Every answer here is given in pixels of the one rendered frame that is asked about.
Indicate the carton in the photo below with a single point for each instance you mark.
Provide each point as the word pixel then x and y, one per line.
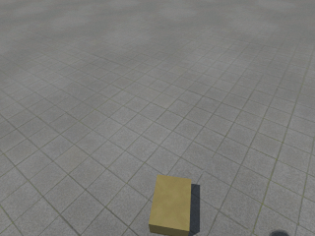
pixel 170 212

